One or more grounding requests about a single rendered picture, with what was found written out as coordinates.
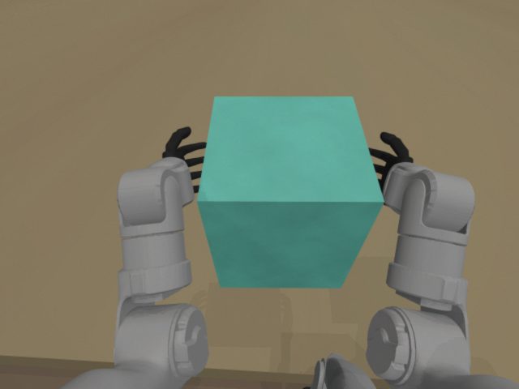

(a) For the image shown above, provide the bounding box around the right robot upper arm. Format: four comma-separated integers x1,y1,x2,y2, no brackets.
366,306,519,389

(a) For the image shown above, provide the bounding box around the robot right forearm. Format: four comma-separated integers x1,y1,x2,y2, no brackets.
382,162,475,364

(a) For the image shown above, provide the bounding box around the robot left forearm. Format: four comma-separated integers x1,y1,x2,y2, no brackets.
114,157,195,364

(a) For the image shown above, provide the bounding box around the right robot thigh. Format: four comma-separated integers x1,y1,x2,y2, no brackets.
313,357,376,389

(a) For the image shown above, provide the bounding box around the robot right hand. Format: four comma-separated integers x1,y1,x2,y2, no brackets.
368,132,414,206

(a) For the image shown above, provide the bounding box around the robot left hand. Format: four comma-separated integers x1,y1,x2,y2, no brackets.
162,126,207,193

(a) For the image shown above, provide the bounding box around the left robot upper arm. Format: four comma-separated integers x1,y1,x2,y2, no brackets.
59,303,209,389

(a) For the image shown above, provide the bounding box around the carton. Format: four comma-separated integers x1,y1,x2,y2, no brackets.
197,96,384,289

